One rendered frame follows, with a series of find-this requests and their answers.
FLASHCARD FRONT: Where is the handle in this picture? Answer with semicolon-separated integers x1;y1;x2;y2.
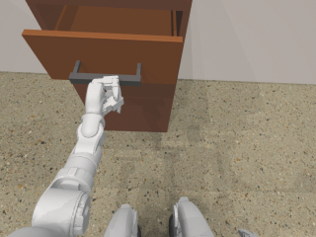
68;60;141;87

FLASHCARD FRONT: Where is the left robot upper arm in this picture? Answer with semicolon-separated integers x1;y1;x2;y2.
6;188;91;237

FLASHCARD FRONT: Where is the robot left thigh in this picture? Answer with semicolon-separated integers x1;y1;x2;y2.
103;207;138;237

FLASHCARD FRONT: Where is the robot left forearm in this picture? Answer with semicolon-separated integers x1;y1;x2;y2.
32;113;106;226

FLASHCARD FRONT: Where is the left robot hand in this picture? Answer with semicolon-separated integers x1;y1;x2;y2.
85;75;124;118

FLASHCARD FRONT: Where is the cabinet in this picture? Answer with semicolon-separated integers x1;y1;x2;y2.
26;0;193;132

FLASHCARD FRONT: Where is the right robot shin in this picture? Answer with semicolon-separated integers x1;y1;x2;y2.
173;197;189;237

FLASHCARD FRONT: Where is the drawer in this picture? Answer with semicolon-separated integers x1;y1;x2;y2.
22;5;183;85

